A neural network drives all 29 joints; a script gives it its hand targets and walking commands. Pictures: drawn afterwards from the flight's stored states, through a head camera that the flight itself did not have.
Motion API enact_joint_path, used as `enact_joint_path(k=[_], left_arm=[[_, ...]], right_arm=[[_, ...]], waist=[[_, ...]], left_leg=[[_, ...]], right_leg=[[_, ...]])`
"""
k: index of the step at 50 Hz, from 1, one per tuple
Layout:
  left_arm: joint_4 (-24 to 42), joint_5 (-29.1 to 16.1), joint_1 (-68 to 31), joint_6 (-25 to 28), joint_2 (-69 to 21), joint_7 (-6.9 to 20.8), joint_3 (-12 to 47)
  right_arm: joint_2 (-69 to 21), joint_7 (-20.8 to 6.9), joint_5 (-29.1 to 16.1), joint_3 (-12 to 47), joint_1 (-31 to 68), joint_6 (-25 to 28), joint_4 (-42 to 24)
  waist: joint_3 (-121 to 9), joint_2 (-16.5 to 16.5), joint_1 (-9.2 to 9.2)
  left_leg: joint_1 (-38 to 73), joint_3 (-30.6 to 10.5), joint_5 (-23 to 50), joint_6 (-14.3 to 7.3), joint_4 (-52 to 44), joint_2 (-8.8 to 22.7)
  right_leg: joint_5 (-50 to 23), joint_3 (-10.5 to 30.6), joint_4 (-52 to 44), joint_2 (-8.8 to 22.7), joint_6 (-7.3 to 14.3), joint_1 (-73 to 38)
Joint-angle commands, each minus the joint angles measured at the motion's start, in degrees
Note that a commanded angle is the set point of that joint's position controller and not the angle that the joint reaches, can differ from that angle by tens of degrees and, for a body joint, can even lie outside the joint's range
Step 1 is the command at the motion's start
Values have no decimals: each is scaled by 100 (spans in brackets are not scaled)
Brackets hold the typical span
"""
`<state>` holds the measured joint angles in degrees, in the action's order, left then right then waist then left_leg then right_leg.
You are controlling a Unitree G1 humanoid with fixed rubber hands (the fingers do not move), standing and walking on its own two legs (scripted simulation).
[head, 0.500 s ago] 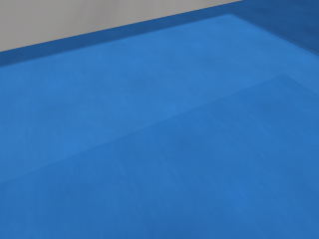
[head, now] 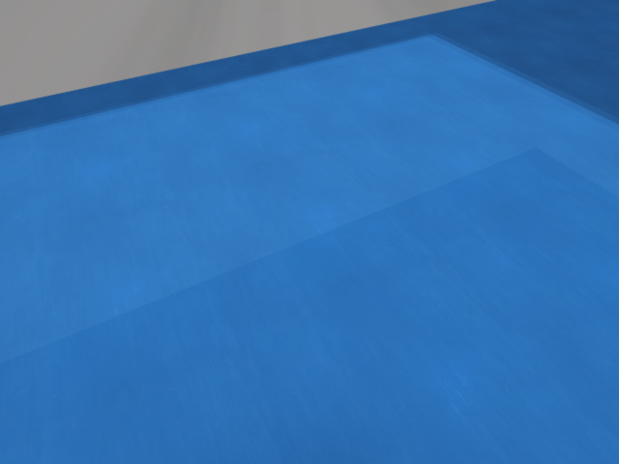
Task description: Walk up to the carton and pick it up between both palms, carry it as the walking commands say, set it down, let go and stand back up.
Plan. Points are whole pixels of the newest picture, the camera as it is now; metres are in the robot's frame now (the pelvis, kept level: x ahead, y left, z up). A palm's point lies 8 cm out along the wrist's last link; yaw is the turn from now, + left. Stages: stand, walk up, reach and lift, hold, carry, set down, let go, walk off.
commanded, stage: stand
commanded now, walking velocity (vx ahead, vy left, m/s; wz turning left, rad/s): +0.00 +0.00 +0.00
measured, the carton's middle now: out of the picture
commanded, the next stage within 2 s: walk up in 0.16 s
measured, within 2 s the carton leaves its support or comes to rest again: neither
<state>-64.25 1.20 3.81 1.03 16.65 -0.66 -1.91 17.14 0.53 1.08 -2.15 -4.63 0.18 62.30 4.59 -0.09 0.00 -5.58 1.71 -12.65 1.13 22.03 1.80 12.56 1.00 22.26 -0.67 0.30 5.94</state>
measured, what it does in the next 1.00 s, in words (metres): steps on the spot, turning right: right foot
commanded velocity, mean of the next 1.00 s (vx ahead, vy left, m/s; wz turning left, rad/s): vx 0.03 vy -0.01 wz -0.33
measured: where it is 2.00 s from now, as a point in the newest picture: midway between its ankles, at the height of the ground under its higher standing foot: outside the picture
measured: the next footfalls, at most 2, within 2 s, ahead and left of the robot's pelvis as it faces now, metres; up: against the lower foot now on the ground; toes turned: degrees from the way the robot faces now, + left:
right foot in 0.94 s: -0.03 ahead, -0.13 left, +0.00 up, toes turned -26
left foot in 1.22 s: +0.14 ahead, +0.03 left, +0.00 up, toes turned -26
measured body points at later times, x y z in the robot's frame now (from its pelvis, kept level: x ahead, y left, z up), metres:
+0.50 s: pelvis -0.01 +0.00 -0.02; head +0.02 -0.01 +0.43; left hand +0.08 +0.27 -0.16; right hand +0.06 -0.29 -0.16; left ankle +0.00 +0.13 -0.74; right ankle +0.00 -0.12 -0.75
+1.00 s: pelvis -0.01 -0.03 -0.03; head +0.04 -0.08 +0.41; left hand +0.23 +0.14 -0.15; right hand -0.08 -0.30 -0.19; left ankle +0.01 +0.12 -0.73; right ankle -0.06 -0.12 -0.75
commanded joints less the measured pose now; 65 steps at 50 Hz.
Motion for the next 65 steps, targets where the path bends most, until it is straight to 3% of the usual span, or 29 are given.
enact_joint_path(k=[1,17,18,19,20,23,25,26,28,31,32,33,34,36,41,46,47,48,49,50,51,52,55,56,60,61,62,63,65], left_arm=[[504,-25,-253,95,1181,-51,-165],[317,-12,-18,82,1304,-13,-156],[680,-109,-603,-290,715,317,-212],[958,-85,-248,-288,680,266,-136],[813,-25,-12,-285,681,226,-183],[874,-58,628,-248,774,180,-215],[953,-24,1035,-273,1455,146,-394],[1037,-19,811,-341,1404,115,-386],[1317,-30,217,-385,1175,45,-435],[1446,-38,174,-435,883,18,-437],[1409,-89,285,-402,743,66,-388],[1857,-41,84,-345,358,68,-267],[1706,11,200,-367,371,48,-318],[1650,-3,184,-407,437,21,-396],[1703,-20,-86,-531,298,256,-192],[1662,-140,61,-364,385,348,-63],[1620,-81,649,-319,443,318,-84],[1621,-97,642,-242,1035,278,-237],[1586,-24,1252,-239,1346,204,-311],[1703,-85,1291,-230,1286,136,-284],[1792,-96,1106,-251,1170,272,-427],[1967,-40,940,-322,1213,323,-403],[1874,-86,989,-194,915,228,-306],[1712,-62,1134,-166,953,262,-261],[1732,-93,830,-74,1014,271,-256],[1823,-131,473,-87,965,285,-264],[1888,-165,101,-45,745,346,-201],[2273,-126,-304,22,452,362,-173],[1987,-95,-477,31,559,373,-185]], right_arm=[[1131,63,-10,-172,377,175,-449],[1410,-9,43,-303,467,169,-442],[1222,325,43,-347,-1505,-202,-129],[1088,212,48,-349,-795,-158,-650],[1007,232,40,-311,-656,-170,-823],[754,107,48,-359,-180,-177,-1220],[373,97,49,-161,66,-249,-1565],[337,146,15,-205,59,-268,-1572],[430,168,-26,-189,-697,-195,-1245],[227,197,-37,-75,-1322,-89,-1102],[405,256,-34,-91,-1578,11,-1033],[1188,288,8,-339,-1574,-31,-1096],[1333,188,-19,-234,-1140,-36,-1313],[1043,208,-24,-127,-880,-8,-1357],[761,270,-19,-212,-955,72,-1293],[982,139,0,-472,-1038,-21,-1188],[855,109,13,-427,-831,-86,-1324],[525,49,71,-321,-725,-127,-1508],[295,94,70,-213,-111,-219,-1719],[394,110,59,-211,-11,-223,-1769],[519,90,59,-132,-299,-78,-1662],[688,18,66,-153,53,-27,-1709],[403,-73,36,-59,16,164,-1646],[437,-41,-36,-45,219,221,-1706],[369,9,-23,-14,-377,285,-1681],[379,19,-38,-79,-1057,307,-1575],[765,148,-43,-300,-2075,346,-1198],[1733,278,14,-593,-2956,276,-1045],[1501,301,66,-474,-3046,304,-1093]], waist=[[-678,-197,169],[-293,253,96],[102,-521,-350],[62,1295,-401],[-267,1522,-271],[-793,68,237],[-889,-2261,451],[-643,-1526,215],[-679,-1104,-167],[-578,-964,-492],[-599,-383,-533],[-520,1755,-577],[-548,1994,-384],[-413,446,-124],[-534,1433,-222],[-665,1161,-50],[-741,719,258],[-742,-1107,420],[-583,-2251,758],[-752,-1586,708],[-1450,-2075,667],[-798,-1852,686],[-219,-1605,543],[-128,-705,508],[-264,-844,151],[-353,-851,-282],[-318,120,-768],[-634,2324,-1053],[-666,1160,-838]], left_leg=[[109,-487,1104,-227,-449,567],[51,-452,685,-180,-649,538],[439,-1138,-1277,-99,-618,1394],[404,-858,436,-419,-625,1632],[22,-852,1888,-642,-474,1873],[-753,286,1685,-331,1272,1184],[-2285,218,-2215,153,3180,-37],[-2183,-113,-2366,254,3349,61],[-1589,-335,-1598,216,2856,181],[-573,-97,-796,170,844,-25],[-171,-179,-252,140,-98,213],[-13,-2211,-3,-362,-941,1841],[-176,-2446,1256,-956,-779,2444],[-708,-1813,1972,-1030,-439,2332],[135,-681,3044,-723,2,1851],[-354,119,2082,-605,773,1610],[-865,334,1045,-427,1452,1526],[-1818,807,-359,-74,2695,641],[-3116,286,-2486,216,3736,84],[-3270,-106,-2565,254,4407,253],[-2853,-153,-1981,205,3928,607],[-3198,103,-1819,258,3804,551],[-2909,49,-1516,369,3119,492],[-2582,-54,-1770,311,2502,505],[-1250,274,-1073,345,1352,107],[1,148,-593,254,558,143],[1193,-452,-443,53,-36,658],[2249,-3229,152,-685,-765,2690],[2398,-2893,2052,-1000,-256,2866]], right_leg=[[-1290,489,-522,729,100,-56],[-965,534,-632,694,118,179],[1306,-186,675,162,169,1932],[-55,25,1298,440,-7,2020],[1278,-11,2009,339,-163,1929],[366,334,497,561,166,906],[-1066,2981,-857,1961,977,358],[-969,3041,-774,1963,1106,725],[69,2327,-516,1597,912,1308],[-788,1805,288,1068,588,1483],[-678,1543,825,808,383,1525],[543,583,2291,-144,-17,2654],[2165,156,3666,-83,-236,2719],[2166,337,4717,243,-228,2564],[1384,42,3902,450,-324,2701],[980,-661,1638,146,-66,762],[508,-424,699,272,112,192],[-302,1191,20,1389,521,-199],[-1268,3474,-557,2273,1112,-267],[-2540,3106,-109,2280,1454,-625],[1598,1994,-197,1523,1153,-920],[2714,2197,-613,1542,1177,-307],[2011,2206,-790,1301,1130,-108],[1147,2312,-679,1307,1147,-53],[398,2006,-383,920,1022,361],[448,1791,-70,737,826,1148],[305,1244,1194,222,539,2208],[1626,294,3407,-470,66,3697],[1667,547,4945,123,-13,4478]])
